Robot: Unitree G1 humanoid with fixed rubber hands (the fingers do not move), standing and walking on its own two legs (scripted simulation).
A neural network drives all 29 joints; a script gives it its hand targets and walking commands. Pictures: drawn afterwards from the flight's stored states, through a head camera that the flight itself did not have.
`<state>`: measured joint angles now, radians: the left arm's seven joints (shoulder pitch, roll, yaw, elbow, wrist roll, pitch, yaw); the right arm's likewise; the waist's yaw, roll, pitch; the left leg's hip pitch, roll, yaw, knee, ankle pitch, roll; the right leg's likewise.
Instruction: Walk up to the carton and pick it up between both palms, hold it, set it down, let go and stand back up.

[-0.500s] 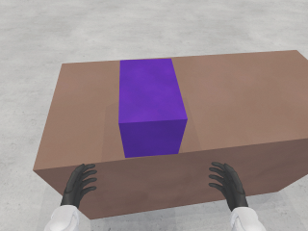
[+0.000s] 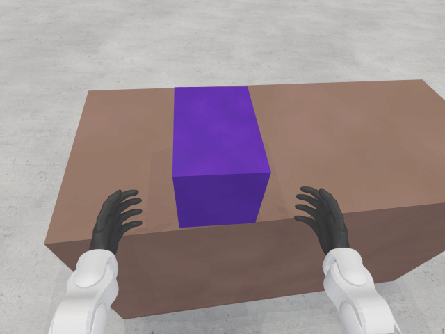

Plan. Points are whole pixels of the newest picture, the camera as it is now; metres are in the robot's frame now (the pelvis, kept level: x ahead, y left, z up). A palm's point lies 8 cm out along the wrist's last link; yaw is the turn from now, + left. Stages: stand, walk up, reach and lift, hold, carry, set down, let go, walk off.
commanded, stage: reach and lift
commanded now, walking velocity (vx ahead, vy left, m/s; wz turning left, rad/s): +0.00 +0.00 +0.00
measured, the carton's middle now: (214, 154) +0.46 +0.05 +0.03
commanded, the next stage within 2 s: none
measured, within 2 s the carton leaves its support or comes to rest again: neither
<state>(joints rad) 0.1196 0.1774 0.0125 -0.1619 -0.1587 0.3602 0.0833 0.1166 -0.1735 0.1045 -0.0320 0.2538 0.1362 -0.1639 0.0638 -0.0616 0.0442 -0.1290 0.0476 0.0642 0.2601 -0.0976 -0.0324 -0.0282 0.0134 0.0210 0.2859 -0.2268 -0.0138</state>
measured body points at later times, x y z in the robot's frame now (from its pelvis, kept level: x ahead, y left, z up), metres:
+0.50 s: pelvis -0.01 +0.01 +0.00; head +0.01 +0.03 +0.45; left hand +0.34 +0.21 +0.10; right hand +0.37 -0.14 +0.11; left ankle +0.03 +0.14 -0.75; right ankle -0.04 -0.11 -0.75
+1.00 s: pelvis -0.02 +0.01 +0.00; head +0.01 +0.02 +0.45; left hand +0.40 +0.22 +0.13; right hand +0.44 -0.12 +0.15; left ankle +0.03 +0.14 -0.75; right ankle -0.04 -0.11 -0.75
